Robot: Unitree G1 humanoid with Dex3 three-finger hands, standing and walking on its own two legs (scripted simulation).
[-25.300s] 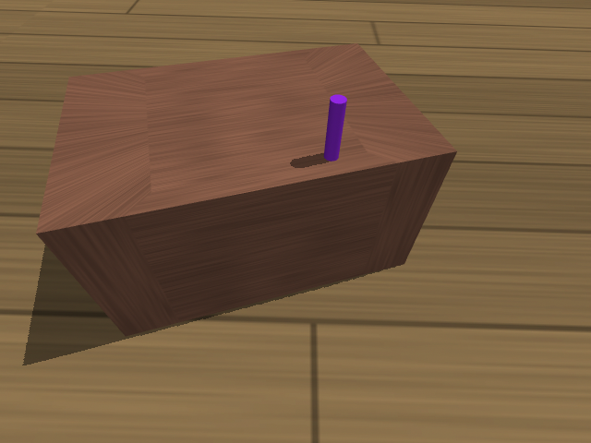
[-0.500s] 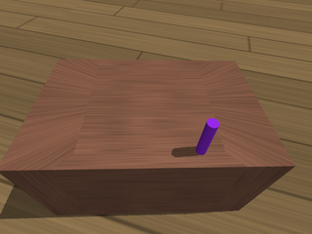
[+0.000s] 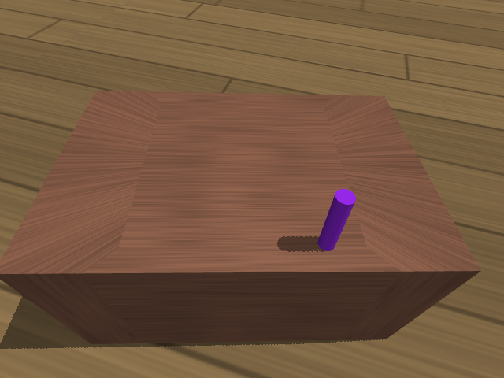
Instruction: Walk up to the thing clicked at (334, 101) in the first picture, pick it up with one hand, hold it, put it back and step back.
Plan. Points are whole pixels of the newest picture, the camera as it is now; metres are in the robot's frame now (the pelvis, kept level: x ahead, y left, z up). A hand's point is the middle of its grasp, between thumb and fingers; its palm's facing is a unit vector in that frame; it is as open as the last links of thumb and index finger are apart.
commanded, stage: stand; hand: right
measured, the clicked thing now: (334, 222) +0.44 -0.20 -0.09
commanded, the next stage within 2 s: none
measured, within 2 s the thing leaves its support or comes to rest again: neither
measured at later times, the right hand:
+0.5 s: hand out of the picture +0.07 -0.26 -0.16, palm faces -0.05 +0.93 -0.36, open 7.4 cm
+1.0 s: hand out of the picture +0.08 -0.25 -0.16, palm faces -0.06 +0.93 -0.36, open 7.4 cm
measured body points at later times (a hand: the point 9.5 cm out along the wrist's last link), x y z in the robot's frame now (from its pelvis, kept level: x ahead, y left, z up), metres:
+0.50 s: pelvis +0.01 +0.00 +0.00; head +0.02 +0.00 +0.45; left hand +0.07 +0.30 -0.13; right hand +0.08 -0.30 -0.13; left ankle +0.02 +0.15 -0.75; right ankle -0.01 -0.14 -0.75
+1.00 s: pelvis +0.01 +0.00 +0.00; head +0.02 +0.00 +0.45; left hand +0.07 +0.30 -0.14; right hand +0.08 -0.30 -0.13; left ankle +0.02 +0.15 -0.75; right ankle -0.01 -0.14 -0.75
